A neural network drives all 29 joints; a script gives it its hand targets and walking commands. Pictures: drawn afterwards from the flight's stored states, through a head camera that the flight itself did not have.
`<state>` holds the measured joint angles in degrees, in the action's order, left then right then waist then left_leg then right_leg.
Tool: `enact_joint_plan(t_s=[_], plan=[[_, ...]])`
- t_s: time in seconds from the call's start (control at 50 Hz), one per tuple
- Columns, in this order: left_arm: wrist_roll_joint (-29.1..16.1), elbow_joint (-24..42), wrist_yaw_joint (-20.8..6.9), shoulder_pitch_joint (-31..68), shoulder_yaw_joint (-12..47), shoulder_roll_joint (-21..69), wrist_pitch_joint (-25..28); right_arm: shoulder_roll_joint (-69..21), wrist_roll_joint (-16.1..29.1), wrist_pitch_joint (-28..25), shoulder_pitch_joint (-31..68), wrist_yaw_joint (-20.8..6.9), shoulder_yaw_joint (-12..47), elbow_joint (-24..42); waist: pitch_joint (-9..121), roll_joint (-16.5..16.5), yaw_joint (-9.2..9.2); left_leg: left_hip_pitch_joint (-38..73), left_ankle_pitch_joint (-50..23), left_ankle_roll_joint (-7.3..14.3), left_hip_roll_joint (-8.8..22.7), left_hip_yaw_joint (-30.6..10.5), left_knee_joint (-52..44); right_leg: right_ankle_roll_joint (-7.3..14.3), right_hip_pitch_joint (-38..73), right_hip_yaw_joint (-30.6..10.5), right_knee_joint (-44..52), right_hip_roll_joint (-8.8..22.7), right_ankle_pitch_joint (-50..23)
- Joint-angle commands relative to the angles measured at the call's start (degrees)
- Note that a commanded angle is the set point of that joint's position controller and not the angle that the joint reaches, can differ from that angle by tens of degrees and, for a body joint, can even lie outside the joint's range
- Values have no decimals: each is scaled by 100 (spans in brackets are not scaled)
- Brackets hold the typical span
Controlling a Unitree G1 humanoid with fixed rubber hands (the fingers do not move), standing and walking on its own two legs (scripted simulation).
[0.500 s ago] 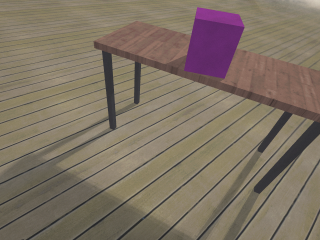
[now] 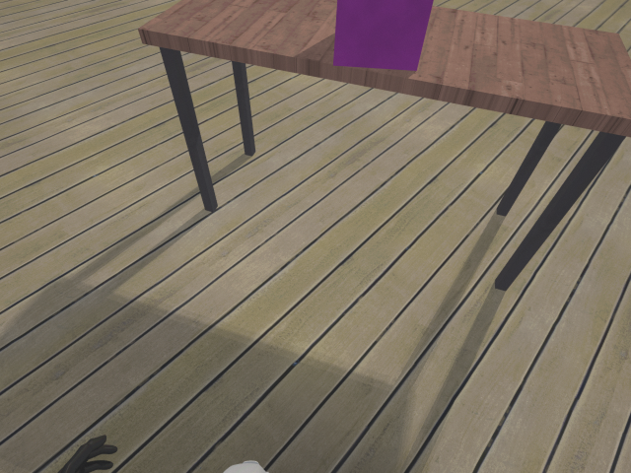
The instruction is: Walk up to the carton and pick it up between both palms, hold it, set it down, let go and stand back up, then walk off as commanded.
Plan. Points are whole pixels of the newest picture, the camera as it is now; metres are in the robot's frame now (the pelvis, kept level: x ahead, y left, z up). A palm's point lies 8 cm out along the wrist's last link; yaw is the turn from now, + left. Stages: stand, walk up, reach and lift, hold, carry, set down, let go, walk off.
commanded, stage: stand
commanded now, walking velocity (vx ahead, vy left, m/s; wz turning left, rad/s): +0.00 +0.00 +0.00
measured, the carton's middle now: out of the picture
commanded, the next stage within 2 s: walk off in 1.36 s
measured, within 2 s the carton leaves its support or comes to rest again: neither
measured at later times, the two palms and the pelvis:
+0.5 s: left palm out of the picture +0.13 +0.30 -0.07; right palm out of the picture +0.12 -0.30 -0.08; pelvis +0.02 +0.00 +0.02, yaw -1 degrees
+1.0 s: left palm (71, 464) +0.16 +0.30 -0.06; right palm out of the picture +0.13 -0.30 -0.07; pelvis +0.04 +0.00 +0.04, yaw -2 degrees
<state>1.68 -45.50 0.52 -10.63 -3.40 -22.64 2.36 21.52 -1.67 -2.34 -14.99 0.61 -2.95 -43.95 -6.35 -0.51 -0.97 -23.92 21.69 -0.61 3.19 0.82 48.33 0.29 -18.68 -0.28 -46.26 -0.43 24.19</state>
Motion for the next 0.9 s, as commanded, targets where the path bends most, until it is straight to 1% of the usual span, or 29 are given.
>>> enact_joint_plan(t_s=[0.0, 0.02, 0.04, 0.06, 0.08, 0.14, 0.16, 0.18, 0.22, 0.28, 0.3, 0.32, 0.36, 0.38, 0.4, 0.42, 0.44, 0.46, 0.48, 0.52, 0.54, 0.58, 0.64, 0.68, 0.76, 0.78, 0.8, 0.84, 0.88], plan=[[4, 293, -53, 479, -225, -1439, 92, 1168, 45, -95, 96, 48, -201, 251, 460, 545, -80, 364, 513, 282, -31, -246, -712, 1070, -715, -1960, 1678, 1275, 149], [18, 274, -78, 463, -170, -1178, 129, 1263, 51, -135, -50, 43, -231, 25, 232, -59, -150, 659, 480, 501, 307, -976, -1573, 745, -1229, -1276, 1201, 757, 501], [18, 254, -11, 439, -164, -1211, 49, 1529, 48, -117, 351, -21, -367, 57, 209, 63, 84, 418, 447, 513, 396, -1155, -1692, 546, -898, -809, 1108, 356, 379], [-54, 69, -41, -27, -94, -967, 77, 1504, -8, -139, 340, -61, -339, 35, 727, 67, 269, 548, 987, 680, 578, -1376, -1787, 435, -520, -750, 1127, 413, 481], [-57, 108, -31, 101, -76, -1195, 121, 1426, 101, -134, 359, -54, -368, 52, 435, 399, 169, 283, 109, 566, 386, -993, -1541, 469, -336, -978, 1386, 584, -111], [-119, 54, -25, 225, -50, -1089, 55, 1263, 22, -204, 754, 7, -145, -42, 598, 131, 302, 489, -273, 594, 431, -903, -1523, 519, -235, -970, 1278, 625, -715], [-20, -53, -31, 388, -17, -1140, 101, 1181, 57, -131, 560, 4, -180, -178, 562, 553, 204, 361, -371, 457, 120, -647, -1390, 495, -45, -1081, 1595, 702, -398], [24, 60, -40, 779, -80, -1292, 92, 1130, 97, -199, 675, -60, -197, -192, 660, 530, -33, 764, -499, 335, 213, -513, -1371, 554, -445, -1203, 1639, 751, -726], [-67, -98, -35, 662, -34, -1134, 92, 1410, 66, -196, 543, -88, -123, -372, 402, 389, 99, 808, -807, 429, 378, -795, -1705, 512, -382, -1104, 1487, 649, -1038], [-141, -299, -40, 563, -9, -1054, 58, 1187, 68, -176, 902, -93, -101, -428, 712, -542, 122, 860, -275, 483, 383, -740, -2031, 354, -126, -856, 1370, 519, -790], [-103, -235, -41, 774, 41, -992, 14, 1141, 59, -174, 802, -77, -43, -451, 607, -522, 57, 847, -551, 487, 600, -810, -1982, 420, -56, -869, 1489, 563, -761], [-56, -256, -39, 813, 8, -1152, 27, 1222, 120, -133, 747, -55, -66, -510, 706, 151, 49, 740, -421, 448, 576, -917, -2075, 419, 79, -841, 1600, 559, -783], [-78, -371, -38, 875, 22, -1117, 47, 1161, 69, -114, 996, -53, -86, -474, 819, 404, 37, 1003, -389, 384, 475, -779, -2189, 386, 155, -696, 1732, 449, -944], [24, -480, -32, 757, 34, -1155, 42, 1275, 94, -152, 817, -89, -120, -555, 620, 336, -50, 1011, -516, 366, 442, -584, -2043, 463, -1, -975, 1933, 698, -770], [-55, -457, -93, 953, 39, -915, 64, 1174, 18, -173, 1172, -36, -123, -600, 715, 275, 157, 1200, -1406, 378, 373, -427, -1973, 378, 300, -784, 1936, 609, -1561], [-5, -554, -44, 719, 78, -1150, 109, 1275, 183, -142, 735, -67, -151, -768, 867, 120, 16, 1323, -1591, 292, 426, -462, -1927, 417, 227, -1061, 1981, 840, -1938], [-146, -622, -75, 673, 70, -1104, 130, 1173, 88, -153, 944, -63, -101, -715, 510, -63, 139, 1276, -1689, 330, 333, -369, -2045, 358, 61, -824, 1967, 599, -1818], [-75, -775, -100, 635, 79, -1193, 173, 1210, 165, -52, 983, -43, -135, -799, 993, 423, 74, 1718, -1720, 337, 402, -335, -1994, 330, 261, -786, 1866, 687, -2130], [-131, -789, -52, 765, 35, -1228, 151, 1092, 159, -62, 933, -73, -95, -782, 939, 17, 46, 1534, -1975, 387, 408, -322, -1950, 276, 426, -828, 1970, 665, -2347], [-113, -774, -52, 848, 88, -1212, 41, 1098, 172, -73, 1254, -48, -128, -815, 995, 286, 82, 1690, -1990, 294, 441, -416, -2086, 355, 335, -738, 2017, 637, -2254], [-136, -748, -53, 996, 106, -980, 79, 1056, 125, -99, 1144, -79, -37, -764, 1125, -14, 33, 1793, -1987, 230, 509, -289, -2304, 306, 490, -760, 2110, 669, -2117], [-200, -892, -21, 811, 118, -1133, 15, 1171, 141, -41, 1136, -53, -124, -1022, 866, 483, 134, 1808, -2308, 265, 448, -258, -2375, 337, 559, -789, 2253, 670, -2448], [-133, -950, -30, 889, 76, -1014, -24, 1044, 110, -98, 1125, -76, -17, -1110, 952, -445, 101, 1687, -1692, 285, 578, -375, -2629, 297, 770, -778, 2402, 688, -1863], [-143, -1060, -44, 1014, 130, -959, 10, 1091, 92, -22, 1337, -36, -32, -1184, 1106, 303, 74, 1935, -2091, 229, 628, -438, -2772, 241, 867, -603, 2320, 608, -2112], [-171, -1124, -4, 881, 113, -893, -49, 1148, 67, 3, 1456, -62, -68, -1299, 712, -379, 123, 1733, -1654, 228, 493, -292, -3061, 247, 953, -695, 2716, 683, -2171], [-104, -1157, -17, 1093, 52, -1153, 11, 849, 53, -39, 1500, -74, -14, -1247, 625, 288, 54, 1762, -1976, 133, 483, -262, -3053, 224, 785, -628, 2650, 630, -2164], [-55, -1144, -22, 1106, 83, -1006, -21, 1010, 98, -47, 1440, -61, -41, -1284, 1042, -120, 12, 2073, -1996, 171, 530, -216, -2872, 233, 899, -636, 2773, 687, -2267], [-134, -1195, -62, 1003, 63, -1230, 28, 916, 109, -36, 1443, -52, -23, -1386, 956, 263, 126, 1935, -2108, 184, 586, -291, -3010, 176, 994, -700, 2734, 745, -2203], [-173, -1245, -32, 949, 126, -999, 25, 851, 134, 0, 1183, -36, -17, -1460, 944, -8, 16, 2128, -2254, 177, 545, -294, -3009, 192, 1044, -739, 2771, 739, -2406]])
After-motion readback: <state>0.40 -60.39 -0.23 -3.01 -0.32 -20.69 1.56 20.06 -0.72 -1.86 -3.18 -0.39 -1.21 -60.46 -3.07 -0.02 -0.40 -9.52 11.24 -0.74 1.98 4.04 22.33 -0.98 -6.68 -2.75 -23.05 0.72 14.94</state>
